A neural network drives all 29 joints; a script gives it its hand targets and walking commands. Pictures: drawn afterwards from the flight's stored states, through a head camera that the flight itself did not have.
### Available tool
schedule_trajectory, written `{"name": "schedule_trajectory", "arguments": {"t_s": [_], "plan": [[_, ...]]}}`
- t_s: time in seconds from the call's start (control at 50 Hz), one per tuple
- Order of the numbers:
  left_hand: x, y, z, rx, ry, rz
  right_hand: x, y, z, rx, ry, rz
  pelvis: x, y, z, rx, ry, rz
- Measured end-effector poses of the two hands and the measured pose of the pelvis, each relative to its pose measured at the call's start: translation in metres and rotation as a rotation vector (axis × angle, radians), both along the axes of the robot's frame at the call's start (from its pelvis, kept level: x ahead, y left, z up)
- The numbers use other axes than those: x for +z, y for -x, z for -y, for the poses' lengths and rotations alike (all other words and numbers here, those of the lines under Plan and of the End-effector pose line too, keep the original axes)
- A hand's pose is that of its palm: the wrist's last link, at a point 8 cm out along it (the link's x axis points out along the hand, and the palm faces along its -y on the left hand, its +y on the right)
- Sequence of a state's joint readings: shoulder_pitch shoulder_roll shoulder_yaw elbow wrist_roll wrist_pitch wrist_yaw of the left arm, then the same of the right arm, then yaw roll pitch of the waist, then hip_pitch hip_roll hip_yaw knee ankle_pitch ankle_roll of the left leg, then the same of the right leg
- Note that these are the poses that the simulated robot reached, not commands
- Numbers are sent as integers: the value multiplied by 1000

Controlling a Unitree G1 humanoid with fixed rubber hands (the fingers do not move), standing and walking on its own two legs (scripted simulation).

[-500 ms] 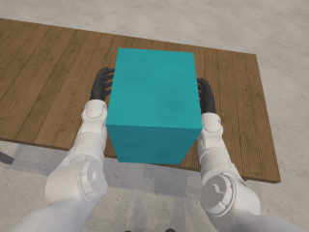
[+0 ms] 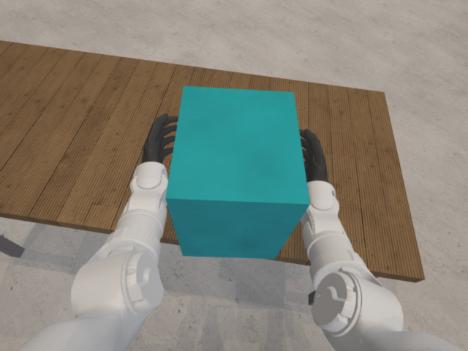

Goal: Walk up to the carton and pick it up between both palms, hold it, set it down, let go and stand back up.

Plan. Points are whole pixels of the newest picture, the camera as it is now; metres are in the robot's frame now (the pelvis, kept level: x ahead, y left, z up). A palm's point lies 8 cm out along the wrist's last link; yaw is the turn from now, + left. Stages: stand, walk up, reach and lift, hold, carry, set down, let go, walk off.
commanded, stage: reach and lift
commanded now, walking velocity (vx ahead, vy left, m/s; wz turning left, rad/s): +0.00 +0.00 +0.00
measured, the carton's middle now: (233, 180) +0.41 +0.00 -0.01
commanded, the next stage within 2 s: none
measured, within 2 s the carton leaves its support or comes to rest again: leaves its support in 0.12 s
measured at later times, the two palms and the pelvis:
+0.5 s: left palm (149, 157) +0.39 +0.14 +0.08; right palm (326, 173) +0.37 -0.15 +0.08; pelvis -0.02 +0.00 +0.00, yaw -1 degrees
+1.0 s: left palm (144, 156) +0.37 +0.14 +0.12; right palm (336, 176) +0.34 -0.15 +0.11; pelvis -0.03 +0.00 +0.00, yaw +0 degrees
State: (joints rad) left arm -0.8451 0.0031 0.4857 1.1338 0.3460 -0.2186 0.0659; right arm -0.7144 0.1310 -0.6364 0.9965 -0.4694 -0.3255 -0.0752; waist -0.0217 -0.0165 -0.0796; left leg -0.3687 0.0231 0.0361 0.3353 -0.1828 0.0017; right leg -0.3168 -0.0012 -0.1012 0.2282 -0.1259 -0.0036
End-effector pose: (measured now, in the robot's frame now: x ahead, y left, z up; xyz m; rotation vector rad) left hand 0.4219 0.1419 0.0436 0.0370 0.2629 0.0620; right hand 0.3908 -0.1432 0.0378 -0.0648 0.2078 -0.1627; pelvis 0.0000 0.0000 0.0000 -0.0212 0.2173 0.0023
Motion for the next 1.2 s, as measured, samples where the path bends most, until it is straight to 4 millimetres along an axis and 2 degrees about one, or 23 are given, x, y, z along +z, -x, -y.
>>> {"name": "schedule_trajectory", "arguments": {"t_s": [0.16,0.42,0.8,1.06,1.2], "plan": [[6,10,5,1,6,3,7,11,5,-6,-3,10,0,7,0,-6,0,21],[35,24,4,4,8,22,37,22,4,-4,-22,42,2,20,1,-17,-5,101],[68,38,4,-2,-14,30,65,36,4,-9,-54,54,3,25,0,-16,-4,217],[79,56,2,1,-37,32,72,53,2,-5,-54,58,3,31,-3,-1,-1,276],[94,66,0,10,-49,45,84,59,-1,0,-59,72,2,39,-5,4,-2,293]]}}
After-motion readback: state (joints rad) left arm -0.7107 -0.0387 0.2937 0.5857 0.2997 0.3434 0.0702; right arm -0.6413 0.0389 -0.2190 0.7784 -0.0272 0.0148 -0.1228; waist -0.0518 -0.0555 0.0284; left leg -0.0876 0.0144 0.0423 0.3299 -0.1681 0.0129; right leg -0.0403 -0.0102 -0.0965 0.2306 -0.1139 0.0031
